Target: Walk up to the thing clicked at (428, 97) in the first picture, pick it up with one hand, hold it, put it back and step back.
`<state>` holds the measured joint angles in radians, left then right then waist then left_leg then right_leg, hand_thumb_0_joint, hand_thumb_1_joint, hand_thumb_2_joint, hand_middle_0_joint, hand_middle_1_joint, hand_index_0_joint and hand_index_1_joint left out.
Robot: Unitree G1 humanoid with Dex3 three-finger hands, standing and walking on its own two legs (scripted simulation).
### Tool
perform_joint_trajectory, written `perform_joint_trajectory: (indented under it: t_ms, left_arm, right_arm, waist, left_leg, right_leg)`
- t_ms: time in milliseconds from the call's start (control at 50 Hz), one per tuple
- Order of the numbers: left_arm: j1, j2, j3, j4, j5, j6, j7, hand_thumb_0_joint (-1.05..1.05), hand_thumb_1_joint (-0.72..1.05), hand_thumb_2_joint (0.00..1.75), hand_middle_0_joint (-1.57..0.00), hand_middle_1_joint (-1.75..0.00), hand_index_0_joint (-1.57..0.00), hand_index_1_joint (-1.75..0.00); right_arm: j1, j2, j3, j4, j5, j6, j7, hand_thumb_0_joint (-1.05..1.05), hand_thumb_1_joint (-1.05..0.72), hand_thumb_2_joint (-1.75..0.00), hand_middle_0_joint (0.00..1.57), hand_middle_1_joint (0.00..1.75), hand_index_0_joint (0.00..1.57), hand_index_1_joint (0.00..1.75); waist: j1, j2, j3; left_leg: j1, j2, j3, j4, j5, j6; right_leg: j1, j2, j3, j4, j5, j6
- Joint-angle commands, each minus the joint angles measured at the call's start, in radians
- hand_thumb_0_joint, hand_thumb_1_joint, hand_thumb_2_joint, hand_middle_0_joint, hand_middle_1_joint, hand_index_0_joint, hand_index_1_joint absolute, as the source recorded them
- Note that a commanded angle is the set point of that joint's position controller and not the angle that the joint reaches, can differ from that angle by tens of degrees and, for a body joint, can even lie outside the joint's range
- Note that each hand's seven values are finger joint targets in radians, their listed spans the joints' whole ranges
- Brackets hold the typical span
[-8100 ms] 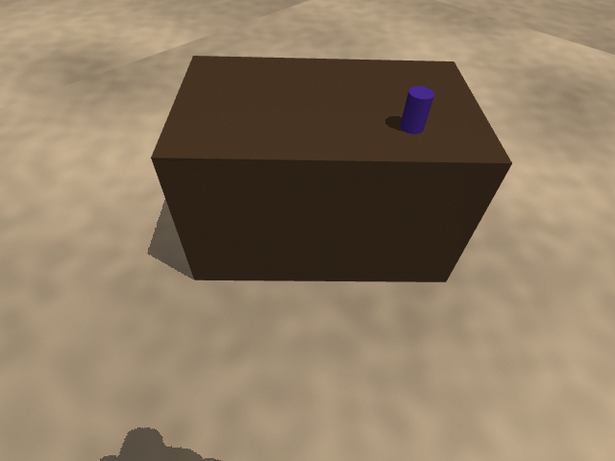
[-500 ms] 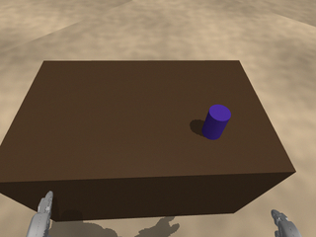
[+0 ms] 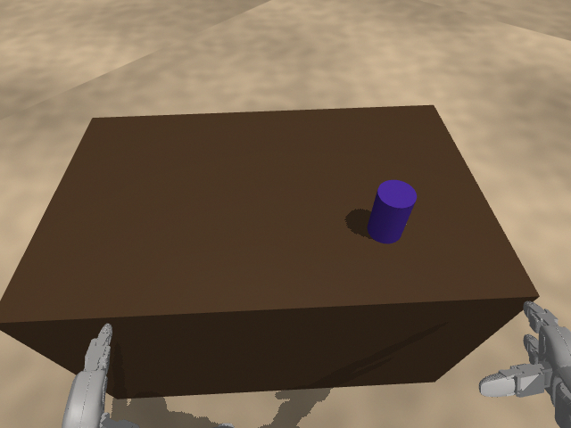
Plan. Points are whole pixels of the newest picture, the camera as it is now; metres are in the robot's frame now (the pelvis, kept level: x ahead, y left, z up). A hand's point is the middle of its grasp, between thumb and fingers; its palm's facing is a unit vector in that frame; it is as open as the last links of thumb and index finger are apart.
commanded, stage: go down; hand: right
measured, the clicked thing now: (390, 212) +0.53 -0.18 -0.07
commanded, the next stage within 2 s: approach in 1.30 s
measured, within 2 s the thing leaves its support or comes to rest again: neither
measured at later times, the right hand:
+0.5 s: hand (526, 266) +0.36 -0.35 +0.01, palm faces +0.17 +0.98 -0.11, open 17.7 cm
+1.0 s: hand (537, 240) +0.40 -0.36 +0.03, palm faces +0.18 +0.98 -0.07, open 17.7 cm
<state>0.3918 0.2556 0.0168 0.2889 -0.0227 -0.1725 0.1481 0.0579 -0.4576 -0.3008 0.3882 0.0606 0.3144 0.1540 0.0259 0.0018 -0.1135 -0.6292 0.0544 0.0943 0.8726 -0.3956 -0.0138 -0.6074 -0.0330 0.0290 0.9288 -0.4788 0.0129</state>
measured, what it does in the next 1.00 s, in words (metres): stands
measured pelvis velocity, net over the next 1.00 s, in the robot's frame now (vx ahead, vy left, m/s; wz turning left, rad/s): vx -0.01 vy -0.01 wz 0.04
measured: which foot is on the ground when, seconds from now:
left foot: down 0.00-1.00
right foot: down 0.00-1.00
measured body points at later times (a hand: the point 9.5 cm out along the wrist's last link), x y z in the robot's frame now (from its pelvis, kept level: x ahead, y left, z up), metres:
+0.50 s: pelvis -0.01 -0.01 +0.00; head +0.07 -0.04 +0.44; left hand +0.13 +0.25 -0.04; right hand +0.35 -0.40 +0.02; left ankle +0.02 +0.13 -0.69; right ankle -0.01 -0.12 -0.69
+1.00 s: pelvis -0.01 -0.01 -0.01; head +0.09 -0.05 +0.43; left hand +0.14 +0.26 -0.04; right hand +0.38 -0.42 +0.04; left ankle +0.02 +0.13 -0.69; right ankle -0.01 -0.12 -0.69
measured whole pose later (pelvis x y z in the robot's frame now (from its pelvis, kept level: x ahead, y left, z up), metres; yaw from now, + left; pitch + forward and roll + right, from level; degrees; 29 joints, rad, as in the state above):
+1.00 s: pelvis -0.01 -0.01 -0.01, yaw +2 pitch +16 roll +3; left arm 0.32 0.28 -0.03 0.31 0.00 -0.16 0.05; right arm -0.57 -0.83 -0.60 1.21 0.10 -0.22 0.48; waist 0.13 0.04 -0.10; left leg -0.80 0.02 0.08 0.88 -0.36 -0.01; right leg -0.79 -0.06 0.02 0.98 -0.48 0.01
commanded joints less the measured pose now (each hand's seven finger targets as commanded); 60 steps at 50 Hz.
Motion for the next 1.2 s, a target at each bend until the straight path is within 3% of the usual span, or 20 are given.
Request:
perform_joint_trajectory:
  t_ms: [0, 100, 220, 260, 320, 360, 400, 420, 580, 640, 700, 740, 840, 940, 980, 1020, 1060, 1100, 1140, 1180]
  left_arm:
    - [0.014, 0.16, 0.077, -0.119, 0.003, -0.068, 0.007, 0.0, -0.54, 0.04, -0.05, -0.06, -0.06, -0.06]
    - [-0.037, 0.155, 0.047, -0.114, 0.006, -0.087, -0.026, 0.0, -0.54, 0.04, -0.06, -0.06, -0.06, -0.06]
    - [-0.077, 0.19, 0.06, -0.148, 0.013, -0.097, -0.039, 0.0, -0.55, 0.04, -0.06, -0.06, -0.05, -0.06]
    - [-0.087, 0.198, 0.051, -0.196, 0.012, -0.101, -0.035, 0.0, -0.55, 0.04, -0.05, -0.05, -0.05, -0.05]
    - [-0.034, 0.189, 0.047, -0.106, 0.017, -0.089, -0.037, 0.0, -0.54, 0.05, -0.05, -0.05, -0.05, -0.05]
    - [-0.018, 0.162, 0.026, -0.073, 0.018, -0.085, -0.041, 0.0, -0.55, 0.05, -0.05, -0.05, -0.05, -0.06]
    - [-0.084, 0.213, 0.055, -0.149, 0.022, -0.09, -0.038, 0.0, -0.55, 0.05, -0.05, -0.05, -0.05, -0.05]
    - [-0.006, 0.198, 0.057, -0.063, 0.027, -0.08, -0.042, 0.0, -0.54, 0.05, -0.05, -0.05, -0.05, -0.05]
    - [-0.032, 0.186, 0.044, -0.08, 0.023, -0.058, -0.068, 0.0, -0.54, 0.04, -0.05, -0.05, -0.05, -0.05]
    - [-0.035, 0.198, 0.055, -0.041, 0.024, -0.045, -0.072, 0.0, -0.54, 0.04, -0.05, -0.05, -0.05, -0.05]
    - [-0.086, 0.225, 0.078, -0.127, 0.022, -0.052, -0.071, 0.0, -0.54, 0.04, -0.05, -0.05, -0.05, -0.05]
    - [-0.051, 0.195, 0.053, -0.085, 0.02, -0.042, -0.074, 0.0, -0.53, 0.03, -0.05, -0.05, -0.06, -0.04]
    - [-0.048, 0.194, 0.049, -0.09, 0.024, -0.041, -0.077, 0.0, -0.53, 0.04, -0.05, -0.05, -0.05, -0.05]
    - [-0.104, 0.216, 0.052, -0.178, 0.025, -0.046, -0.083, 0.0, -0.53, 0.04, -0.05, -0.05, -0.05, -0.04]
    - [0.015, 0.186, 0.046, -0.036, 0.029, -0.031, -0.087, 0.0, -0.53, 0.03, -0.05, -0.05, -0.05, -0.04]
    - [-0.07, 0.199, 0.038, -0.163, 0.023, -0.043, -0.093, 0.0, -0.53, 0.03, -0.05, -0.05, -0.05, -0.04]
    - [-0.058, 0.228, 0.06, -0.177, 0.026, -0.041, -0.085, 0.0, -0.53, 0.03, -0.05, -0.05, -0.06, -0.04]
    - [-0.01, 0.186, 0.019, -0.136, 0.024, -0.03, -0.091, 0.0, -0.53, 0.03, -0.05, -0.05, -0.05, -0.04]
    - [-0.061, 0.223, 0.057, -0.193, 0.024, -0.036, -0.083, 0.0, -0.53, 0.04, -0.05, -0.05, -0.05, -0.04]
    - [-0.047, 0.218, 0.049, -0.147, 0.029, -0.032, -0.085, 0.0, -0.53, 0.04, -0.05, -0.05, -0.05, -0.04]
  right_arm:
    - [-0.346, -0.306, -0.131, 0.035, 0.018, -0.116, 0.06, 0.0, 0.55, -0.02, 0.05, 0.05, 0.06, 0.05]
    - [-0.468, -0.382, -0.171, 0.24, 0.031, -0.205, 0.136, 0.0, 0.56, -0.03, 0.05, 0.05, 0.05, 0.05]
    - [-0.622, -0.495, -0.235, 0.372, 0.045, -0.351, 0.183, 0.0, 0.61, -0.03, 0.04, 0.06, 0.05, 0.06]
    - [-0.688, -0.542, -0.258, 0.358, 0.05, -0.397, 0.196, 0.0, 0.61, -0.03, 0.04, 0.06, 0.05, 0.06]
    - [-0.707, -0.529, -0.246, 0.455, 0.06, -0.44, 0.219, 0.0, 0.61, -0.03, 0.04, 0.06, 0.05, 0.06]
    - [-0.757, -0.58, -0.269, 0.443, 0.057, -0.472, 0.225, 0.0, 0.61, -0.03, 0.04, 0.06, 0.05, 0.06]
    - [-0.762, -0.606, -0.283, 0.492, 0.056, -0.489, 0.233, 0.0, 0.61, -0.02, 0.05, 0.05, 0.05, 0.05]
    - [-0.777, -0.59, -0.272, 0.506, 0.057, -0.499, 0.241, 0.0, 0.61, -0.03, 0.05, 0.05, 0.05, 0.05]
    - [-0.791, -0.621, -0.295, 0.533, 0.063, -0.536, 0.278, 0.0, 0.6, -0.03, 0.05, 0.06, 0.05, 0.06]
    - [-0.779, -0.645, -0.307, 0.576, 0.06, -0.544, 0.279, 0.0, 0.6, -0.03, 0.05, 0.06, 0.06, 0.06]
    - [-0.815, -0.688, -0.336, 0.564, 0.062, -0.562, 0.284, 0.0, 0.61, -0.03, 0.04, 0.06, 0.05, 0.06]
    - [-0.844, -0.705, -0.343, 0.565, 0.062, -0.575, 0.291, 0.0, 0.61, -0.03, 0.04, 0.06, 0.05, 0.06]
    - [-0.888, -0.745, -0.351, 0.587, 0.062, -0.596, 0.312, 0.0, 0.61, -0.03, 0.04, 0.06, 0.05, 0.06]
    - [-0.932, -0.757, -0.354, 0.631, 0.063, -0.605, 0.339, 0.0, 0.61, -0.03, 0.05, 0.06, 0.06, 0.06]
    - [-0.928, -0.769, -0.354, 0.681, 0.059, -0.604, 0.35, 0.0, 0.61, -0.03, 0.05, 0.06, 0.06, 0.06]
    - [-0.943, -0.777, -0.358, 0.658, 0.063, -0.604, 0.354, 0.0, 0.61, -0.03, 0.05, 0.06, 0.06, 0.06]
    - [-0.957, -0.81, -0.372, 0.66, 0.057, -0.604, 0.356, 0.0, 0.61, -0.03, 0.05, 0.06, 0.06, 0.06]
    - [-0.96, -0.811, -0.379, 0.67, 0.061, -0.602, 0.36, 0.0, 0.61, -0.03, 0.05, 0.06, 0.06, 0.06]
    - [-0.965, -0.81, -0.37, 0.688, 0.056, -0.598, 0.359, 0.0, 0.61, -0.03, 0.05, 0.06, 0.06, 0.06]
    - [-0.99, -0.819, -0.375, 0.672, 0.06, -0.603, 0.358, 0.0, 0.61, -0.02, 0.05, 0.05, 0.06, 0.05]
  waist:
    - [0.036, -0.097, -0.113]
    - [0.006, -0.107, -0.131]
    - [0.018, -0.078, -0.19]
    - [0.026, -0.086, -0.265]
    - [0.035, -0.137, -0.222]
    - [0.033, -0.163, -0.276]
    - [0.036, -0.147, -0.295]
    - [0.05, -0.178, -0.288]
    - [0.06, -0.181, -0.386]
    - [0.052, -0.181, -0.31]
    - [0.073, -0.147, -0.373]
    - [0.072, -0.148, -0.333]
    - [0.084, -0.213, -0.362]
    - [0.1, -0.185, -0.388]
    - [0.098, -0.223, -0.322]
    - [0.101, -0.184, -0.37]
    - [0.106, -0.191, -0.42]
    - [0.089, -0.212, -0.391]
    - [0.108, -0.206, -0.407]
    - [0.101, -0.208, -0.37]
  left_leg:
    - [0.088, -0.028, -0.036, -0.123, 0.186, 0.017]
    - [0.104, -0.037, -0.033, -0.123, 0.171, 0.026]
    - [0.119, -0.043, -0.049, -0.133, 0.125, 0.03]
    - [0.137, -0.048, -0.048, -0.126, 0.155, 0.031]
    - [0.071, -0.057, -0.044, -0.113, 0.157, 0.038]
    - [0.076, -0.055, -0.05, -0.111, 0.182, 0.04]
    - [0.08, -0.059, -0.044, -0.107, 0.203, 0.039]
    - [0.056, -0.06, -0.045, -0.101, 0.221, 0.04]
    - [0.061, -0.065, -0.044, -0.089, 0.328, 0.037]
    - [0.051, -0.066, -0.044, -0.087, 0.307, 0.04]
    - [0.089, -0.06, -0.051, -0.094, 0.305, 0.036]
    - [0.088, -0.057, -0.055, -0.092, 0.294, 0.035]
    - [0.025, -0.061, -0.051, -0.07, 0.312, 0.035]
    - [0.018, -0.061, -0.051, -0.056, 0.308, 0.035]
    - [-0.023, -0.061, -0.051, -0.047, 0.278, 0.038]
    - [0.007, -0.058, -0.054, -0.053, 0.262, 0.034]
    - [0.023, -0.06, -0.05, -0.046, 0.283, 0.034]
    - [0.013, -0.062, -0.046, -0.042, 0.279, 0.035]
    - [-0.023, -0.066, -0.045, -0.04, 0.269, 0.037]
    - [-0.035, -0.065, -0.044, -0.041, 0.245, 0.038]
  right_leg:
    - [0.054, 0.025, 0.002, -0.17, 0.238, -0.018]
    - [0.041, 0.018, 0.004, -0.19, 0.236, -0.017]
    - [0.022, 0.014, -0.001, -0.194, 0.168, -0.028]
    - [0.06, 0.008, 0.002, -0.194, 0.2, -0.025]
    - [0.072, -0.005, 0.021, -0.197, 0.244, -0.011]
    - [0.09, -0.001, 0.009, -0.177, 0.28, -0.011]
    - [0.099, -0.008, 0.023, -0.175, 0.325, -0.003]
    - [0.113, -0.007, 0.017, -0.162, 0.373, -0.001]
    - [0.168, -0.007, 0.017, -0.104, 0.579, -0.002]
    - [0.101, -0.003, 0.013, -0.111, 0.522, -0.006]
    - [0.088, 0.004, 0.009, -0.111, 0.433, -0.016]
    - [0.052, 0.011, 0.003, -0.115, 0.38, -0.022]
    - [0.097, 0.006, 0.014, -0.084, 0.481, -0.011]
    - [0.059, 0.005, 0.018, -0.061, 0.445, -0.017]
    - [0.023, 0.009, 0.014, -0.062, 0.407, -0.015]
    - [0.007, 0.013, 0.015, -0.061, 0.342, -0.023]
    - [0.032, 0.011, 0.018, -0.06, 0.37, -0.021]
    - [0.023, 0.014, 0.018, -0.059, 0.388, -0.017]
    - [0.046, 0.005, 0.023, -0.049, 0.402, -0.016]
    - [0.01, 0.007, 0.023, -0.055, 0.356, -0.016]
